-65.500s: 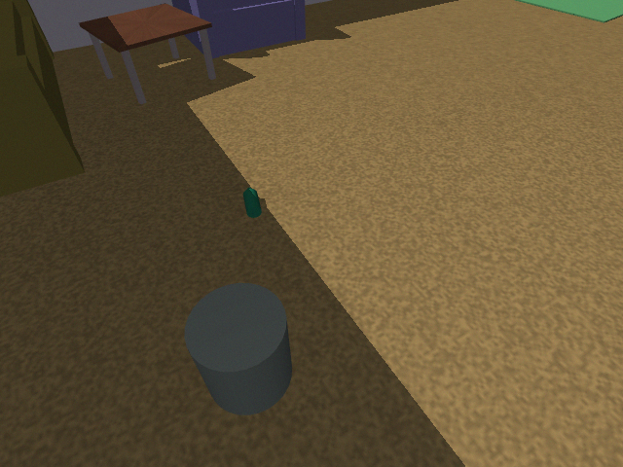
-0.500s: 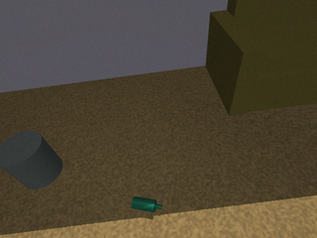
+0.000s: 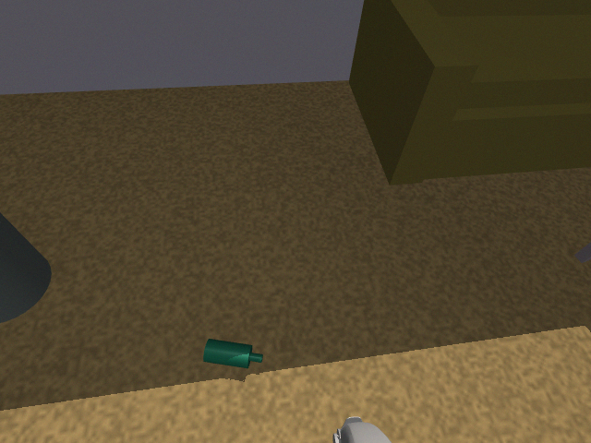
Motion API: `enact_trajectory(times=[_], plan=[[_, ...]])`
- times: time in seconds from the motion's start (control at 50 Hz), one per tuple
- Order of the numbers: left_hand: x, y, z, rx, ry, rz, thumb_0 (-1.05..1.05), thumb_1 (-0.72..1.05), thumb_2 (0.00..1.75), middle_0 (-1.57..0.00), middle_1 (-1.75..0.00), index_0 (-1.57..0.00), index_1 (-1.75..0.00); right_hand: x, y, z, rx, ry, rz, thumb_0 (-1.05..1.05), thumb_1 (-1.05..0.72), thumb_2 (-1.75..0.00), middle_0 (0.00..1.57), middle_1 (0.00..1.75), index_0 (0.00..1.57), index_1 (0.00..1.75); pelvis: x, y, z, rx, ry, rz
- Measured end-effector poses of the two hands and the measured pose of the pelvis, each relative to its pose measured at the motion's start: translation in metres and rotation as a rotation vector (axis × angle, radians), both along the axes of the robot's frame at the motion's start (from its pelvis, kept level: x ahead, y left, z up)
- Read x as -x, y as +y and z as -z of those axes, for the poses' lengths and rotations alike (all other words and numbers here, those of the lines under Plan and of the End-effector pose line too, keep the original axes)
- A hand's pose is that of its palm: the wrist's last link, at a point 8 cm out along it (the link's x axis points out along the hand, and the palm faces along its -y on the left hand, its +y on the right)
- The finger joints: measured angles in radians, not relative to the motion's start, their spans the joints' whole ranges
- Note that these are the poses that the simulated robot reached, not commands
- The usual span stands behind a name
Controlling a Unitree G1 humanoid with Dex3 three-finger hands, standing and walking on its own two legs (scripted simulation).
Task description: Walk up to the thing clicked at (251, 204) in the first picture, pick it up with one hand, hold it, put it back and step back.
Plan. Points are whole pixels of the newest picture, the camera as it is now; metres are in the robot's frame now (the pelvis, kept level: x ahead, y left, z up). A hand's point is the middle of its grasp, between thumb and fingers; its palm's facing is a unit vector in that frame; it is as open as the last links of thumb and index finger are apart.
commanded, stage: walk up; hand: left
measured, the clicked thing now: (234, 354) +0.46 +0.18 -0.72
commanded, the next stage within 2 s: none
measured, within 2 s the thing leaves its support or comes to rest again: neither
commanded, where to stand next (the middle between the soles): +0.07 -0.02 m, yaw -2 degrees
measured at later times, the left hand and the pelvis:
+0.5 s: hand out of the picture +0.08 +0.27 -0.13, palm faces +0.00 -0.93 -0.37, open 7.4 cm; pelvis -0.01 +0.00 +0.01, yaw +2 degrees
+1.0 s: hand out of the picture +0.12 +0.25 -0.13, palm faces +0.03 -0.90 -0.44, open 7.4 cm; pelvis +0.03 -0.02 -0.01, yaw +2 degrees
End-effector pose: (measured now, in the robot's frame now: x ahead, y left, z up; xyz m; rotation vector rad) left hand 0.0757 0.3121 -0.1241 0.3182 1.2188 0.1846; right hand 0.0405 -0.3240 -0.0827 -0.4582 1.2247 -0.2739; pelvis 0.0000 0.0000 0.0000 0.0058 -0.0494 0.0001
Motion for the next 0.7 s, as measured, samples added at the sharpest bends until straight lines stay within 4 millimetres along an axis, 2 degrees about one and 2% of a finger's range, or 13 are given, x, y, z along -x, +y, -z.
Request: enact_trajectory(times=[0.1, 0.16, 0.22, 0.34, 0.4, 0.46, 0.54, 0.6, 0.66, 0.7], plan=[[-0.008, -0.022, -0.001, -0.05, 0.0, 0.043, 0.01, 0.9, 0.9, -0.2, -0.3, -0.2, -0.3, -0.033, -0.017, 0.037, -0.057, -0.051, 0.016, 0.01, -0.9, -0.9, 0.2, 0.3, 0.21, 0.3, 0.004, -0.013, 0.015, 0.026, 0.0, 0.028], [-0.014, -0.03, -0.01, -0.063, -0.026, 0.062, 0.01, 0.9, 0.9, -0.2, -0.3, -0.2, -0.3, -0.044, -0.01, 0.046, -0.093, -0.078, 0.014, 0.01, -0.91, -0.9, 0.2, 0.3, 0.2, 0.3, 0.01, -0.017, 0.013, -0.004, -0.002, 0.03], [-0.02, -0.032, -0.02, -0.075, -0.078, 0.067, 0.01, 0.9, 0.9, -0.2, -0.3, -0.2, -0.3, -0.045, -0.003, 0.048, -0.129, -0.088, 0.001, 0.01, -0.91, -0.9, 0.2, 0.3, 0.2, 0.3, 0.015, -0.018, 0.01, -0.019, 0.01, 0.025], [-0.022, -0.022, -0.029, -0.072, -0.186, 0.052, 0.01, 0.9, 0.9, -0.2, -0.3, -0.2, -0.3, -0.026, 0.008, 0.048, -0.142, -0.055, -0.041, 0.0, -0.91, -0.9, 0.2, 0.3, 0.2, 0.3, 0.018, -0.011, 0.011, 0.002, 0.02, -0.012], [-0.013, -0.01, -0.024, -0.055, -0.197, 0.022, 0.01, 0.9, 0.9, -0.2, -0.3, -0.2, -0.3, -0.01, 0.013, 0.041, -0.122, -0.036, -0.045, 0.0, -0.91, -0.9, 0.2, 0.3, 0.21, 0.3, 0.018, -0.005, 0.011, -0.03, 0.0, -0.015], [0.0, -0.003, -0.024, -0.043, -0.142, 0.013, 0.01, 0.9, 0.9, -0.2, -0.3, -0.2, -0.3, 0.009, 0.012, 0.026, -0.119, -0.052, -0.016, 0.01, -0.9, -0.9, 0.2, 0.3, 0.21, 0.3, 0.011, -0.002, 0.002, -0.014, 0.001, -0.017], [0.008, 0.004, -0.03, -0.037, -0.094, 0.01, 0.01, 0.9, 0.9, -0.2, -0.3, -0.2, -0.3, 0.032, 0.0, 0.004, -0.088, -0.009, 0.014, 0.01, -0.9, -0.9, 0.2, 0.3, 0.21, 0.3, 0.002, -0.009, -0.011, 0.001, -0.003, -0.027], [0.009, 0.004, -0.03, -0.045, -0.052, 0.013, 0.01, 0.9, 0.9, -0.2, -0.3, -0.2, -0.3, 0.042, -0.015, -0.003, -0.067, 0.038, 0.033, 0.01, -0.9, -0.9, 0.2, 0.3, 0.21, 0.3, -0.006, -0.016, -0.013, -0.003, -0.007, -0.02], [0.005, -0.003, -0.028, -0.061, -0.015, 0.019, 0.01, 0.9, 0.9, -0.2, -0.3, -0.2, -0.3, 0.04, -0.032, 0.002, -0.053, 0.08, 0.05, 0.01, -0.9, -0.9, 0.2, 0.3, 0.21, 0.3, -0.016, -0.024, -0.008, -0.007, -0.005, -0.01], [-0.001, -0.01, -0.024, -0.081, -0.006, 0.017, 0.01, 0.9, 0.9, -0.2, -0.3, -0.2, -0.3, 0.032, -0.043, 0.013, -0.053, 0.094, 0.063, 0.01, -0.9, -0.9, 0.2, 0.3, 0.21, 0.3, -0.025, -0.031, 0.0, -0.012, -0.003, -0.008]])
